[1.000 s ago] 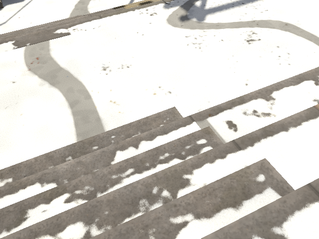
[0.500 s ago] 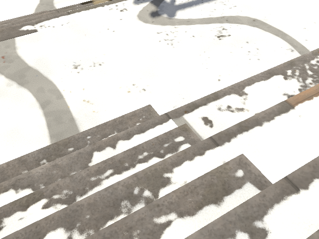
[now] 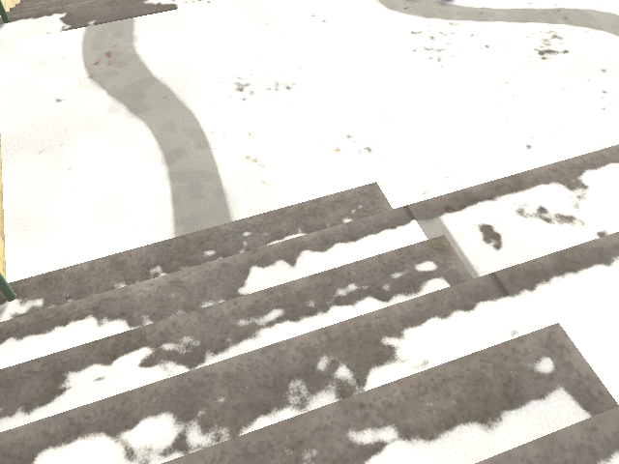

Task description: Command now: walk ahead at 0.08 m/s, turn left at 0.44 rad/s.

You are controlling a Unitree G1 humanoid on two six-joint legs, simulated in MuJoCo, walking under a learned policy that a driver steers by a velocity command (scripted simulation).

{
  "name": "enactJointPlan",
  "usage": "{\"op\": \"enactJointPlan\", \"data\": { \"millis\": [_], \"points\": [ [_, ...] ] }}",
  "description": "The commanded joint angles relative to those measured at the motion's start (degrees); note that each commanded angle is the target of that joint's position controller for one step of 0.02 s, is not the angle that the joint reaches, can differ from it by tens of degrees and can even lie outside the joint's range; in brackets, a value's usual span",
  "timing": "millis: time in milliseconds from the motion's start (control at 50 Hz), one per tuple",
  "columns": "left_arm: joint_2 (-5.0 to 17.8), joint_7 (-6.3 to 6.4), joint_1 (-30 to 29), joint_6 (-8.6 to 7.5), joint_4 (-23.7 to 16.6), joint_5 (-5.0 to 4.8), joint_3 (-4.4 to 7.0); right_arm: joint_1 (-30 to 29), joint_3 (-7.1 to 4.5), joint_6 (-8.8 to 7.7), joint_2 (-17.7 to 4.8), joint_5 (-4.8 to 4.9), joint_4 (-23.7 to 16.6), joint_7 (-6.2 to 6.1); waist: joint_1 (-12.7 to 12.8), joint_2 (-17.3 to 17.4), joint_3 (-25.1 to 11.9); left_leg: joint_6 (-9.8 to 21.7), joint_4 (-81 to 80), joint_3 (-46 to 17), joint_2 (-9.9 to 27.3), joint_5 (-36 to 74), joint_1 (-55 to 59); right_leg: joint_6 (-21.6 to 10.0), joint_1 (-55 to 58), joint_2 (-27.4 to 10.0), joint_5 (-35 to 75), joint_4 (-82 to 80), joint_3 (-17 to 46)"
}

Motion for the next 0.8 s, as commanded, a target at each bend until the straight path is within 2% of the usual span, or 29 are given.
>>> {"op": "enactJointPlan", "data": {
  "millis": [20,40,60,80,100,120,140,160,180,200,220,240,260,280,300,320,340,360,380,400,420,440,480,520,560,660,800],
  "points": [
    [5.97,1.09,6.7,-1.96,-1.33,0.23,0.63,-9.17,-0.99,-0.73,-3.47,-0.96,-6.37,0.23,2.4,-7.09,1.7,-0.67,-2.65,-3.79,2.01,5.42,-16.14,-7.2,8.64,-16.01,45.33,0.95,10.03],
    [5.74,1.16,4.87,-2.12,-2.01,0.43,0.52,-10.15,-0.61,-0.94,-2.83,-0.58,-7.32,1.12,1.41,-4.07,3.31,-1.29,-14.2,-2.65,2.14,13.17,-11.55,-6.71,2.45,-13.48,37.34,1.86,6.72],
    [5.24,1.43,2.56,-2.54,-2.65,0.63,0.36,-10.88,-0.2,-1.25,-2.35,-0.26,-7.72,2.11,0.38,-4.03,3.15,-1.83,-24.82,-1.46,2.89,25.17,-4.12,-4.98,-2.79,-12.3,27.47,4.68,4.23],
    [3.21,1.3,1.52,-2.13,-3.15,0.37,-0.54,-11.12,0.68,-1.42,0.64,0.29,-7.39,3.78,1.19,-2.55,1.42,-2.21,-32.57,0.93,1.9,32.23,7.01,-3.44,-9.7,-9.57,18.18,5.2,0.49],
    [4.1,1.55,1.89,-2.24,-3.39,-0.01,-0.44,-11.9,1.27,-1.24,2.66,1.55,-8.07,4.94,1.93,-2.51,1.71,-2.64,-33.54,2.72,1.04,36.72,15.18,-3.18,-15.85,-10.34,11.74,5.8,0.96],
    [5.18,1.71,1.35,-2.04,-3.33,-0.24,-0.06,-9.99,1.3,-0.53,2.62,1.91,-7.61,5.16,1.27,-3.73,3.34,-2.7,-33.44,3.06,0.89,33.31,18.37,-3.75,-19.25,-10.96,12.92,7.87,1.63],
    [5.1,1.75,1.6,-1.44,-2.9,-0.07,0.04,-7.88,1.21,-0.21,1.8,1.77,-6.71,4.85,0.46,-4.01,3.82,-1.91,-33.68,3.06,1.75,31.77,19.44,-4.0,-19.34,-12.32,16.9,12.66,1.85],
    [5.42,1.59,2.23,-0.85,-2.96,0.16,0.23,-4.04,0.87,-0.62,0.35,1.67,-4.88,4.02,-0.56,-2.57,3.52,-1.38,-37.95,3.06,2.15,29.43,19.16,-4.1,-15.69,-12.25,18.73,19.25,1.68],
    [6.29,1.51,2.41,-0.43,-2.88,0.43,0.41,2.34,0.28,-1.29,-1.01,0.96,-1.76,3.07,-3.08,-0.13,1.99,-0.27,-42.91,4.53,0.94,28.95,22.92,-4.13,-13.41,-11.14,21.19,28.87,0.54],
    [7.26,1.29,1.98,0.17,-2.86,0.27,0.51,11.54,-0.47,-1.74,-2.28,0.2,2.24,1.98,-7.09,1.13,-2.52,0.41,-47.01,6.53,-0.53,30.76,33.16,-3.69,-14.08,-8.69,23.43,41.82,-1.95],
    [6.15,0.79,5.81,0.61,-2.66,0.11,0.66,15.32,-1.72,-2.38,-6.86,-0.45,4.46,1.41,-6.54,9.45,-6.13,1.79,-42.58,1.38,4.84,47.07,46.37,-2.19,-25.14,-3.54,-5.11,60.57,-5.08],
    [4.2,0.8,10.25,1.23,-5.99,-2.66,0.61,16.68,-2.42,-2.3,-11.63,0.51,1.41,2.0,-4.54,13.3,-19.77,10.95,-18.48,-13.82,20.37,82.45,68.27,1.26,-44.49,-0.42,-29.85,85.82,-2.47],
    [7.7,0.33,5.37,1.35,-8.5,-2.11,0.84,17.0,-2.83,-1.48,-12.22,3.85,-0.97,1.83,-8.45,5.37,-27.43,15.53,-24.35,-22.75,24.29,75.04,69.44,1.83,-51.19,-2.76,-24.39,87.62,1.04],
    [7.35,0.52,-0.67,1.8,-11.48,-0.83,0.41,12.09,-3.18,-0.53,-13.19,4.15,-2.56,0.8,-7.68,1.61,-24.57,20.79,-34.05,-28.41,27.02,45.14,60.99,2.22,-56.47,-1.9,-16.59,90.09,1.09],
    [5.48,0.85,-6.5,2.4,-11.94,1.0,-0.15,7.76,-2.24,0.23,-9.93,3.46,-3.3,-0.84,-6.76,-0.56,-17.94,20.51,-40.8,-30.58,25.46,21.04,49.6,2.85,-57.9,-3.4,-11.27,85.96,2.08],
    [5.8,1.21,-9.97,3.65,-12.85,1.89,-0.08,6.39,-1.23,0.41,-7.49,2.87,-3.52,-1.85,-6.37,0.01,-11.02,19.22,-42.36,-29.35,23.5,15.86,38.18,3.18,-56.38,-4.3,-7.27,82.1,3.33],
    [5.52,1.46,-11.45,5.1,-13.28,2.56,-0.19,5.59,-0.17,0.53,-5.72,1.94,-3.1,-1.95,-5.07,-0.68,-7.03,18.37,-43.31,-28.92,21.84,11.62,26.11,2.5,-52.18,-4.35,-3.83,80.86,5.05],
    [4.33,1.64,-11.57,6.29,-13.89,2.56,-0.55,4.47,0.51,0.32,-5.48,1.16,-3.58,-1.47,-2.93,-0.98,-4.37,16.22,-43.59,-25.71,18.05,7.81,15.73,2.02,-48.08,-3.45,1.27,78.48,4.88],
    [2.84,1.79,-12.32,7.11,-14.4,2.91,-0.82,3.49,0.69,-0.24,-6.03,0.7,-4.1,-1.21,-2.12,-0.03,-4.7,14.65,-42.97,-24.73,15.74,8.19,11.79,1.61,-47.78,-1.69,2.77,80.54,4.09],
    [3.27,1.42,-11.6,6.93,-15.08,2.5,-0.72,2.86,1.58,-1.22,-5.41,1.08,-4.01,-1.32,-0.33,-2.56,-4.82,11.99,-41.28,-21.48,11.42,7.22,8.62,2.49,-47.32,-1.88,11.63,74.73,6.05],
    [2.49,1.39,-11.97,6.94,-15.38,2.64,-0.74,2.51,1.69,-1.7,-5.73,1.04,-4.38,-1.49,-0.37,-0.52,-5.84,10.75,-39.45,-21.67,10.05,9.12,8.23,3.15,-48.78,-0.46,12.87,76.88,5.0],
    [1.43,1.29,-14.95,6.81,-17.46,2.56,-1.24,3.16,2.49,-1.93,-4.7,1.66,-4.28,-2.07,-0.84,-0.57,-5.87,9.89,-38.17,-21.81,8.87,6.02,8.85,4.67,-51.54,-0.01,16.04,74.07,5.59],
    [0.26,0.99,-20.3,7.82,-20.59,2.64,-1.84,5.66,3.41,-1.39,-4.07,1.8,-4.86,-3.07,-2.81,0.75,-5.69,7.08,-37.15,-25.27,7.22,-0.4,10.77,6.88,-58.37,1.78,16.62,74.99,4.67],
    [-0.26,0.7,-22.78,8.53,-22.78,2.57,-2.17,7.37,3.87,-0.5,-4.07,1.76,-6.19,-3.61,-4.53,3.08,-6.74,5.07,-37.29,-28.46,6.13,-5.75,16.34,8.53,-63.44,2.87,14.64,74.73,5.12],
    [-0.23,0.59,-24.99,8.81,-24.51,2.63,-2.35,9.06,3.85,-0.27,-4.56,1.54,-7.35,-3.92,-5.99,4.46,-7.2,4.0,-38.13,-31.4,6.03,-8.53,21.13,9.46,-66.78,3.85,12.44,74.61,5.64],
    [-0.1,0.16,-29.75,8.84,-28.44,2.29,-2.46,11.11,3.22,-0.19,-4.78,1.3,-10.02,-4.72,-8.22,5.14,-7.16,5.36,-39.1,-35.23,5.88,-10.54,27.96,10.24,-68.54,5.24,9.71,75.12,6.34],
    [0.38,-0.37,-31.63,9.45,-32.23,1.2,-2.73,10.5,2.83,-0.11,-4.28,1.38,-13.36,-4.66,-9.2,4.56,-7.82,11.86,-41.33,-34.48,6.71,-11.2,28.13,10.22,-63.02,6.29,6.48,82.44,4.85]
  ]
}}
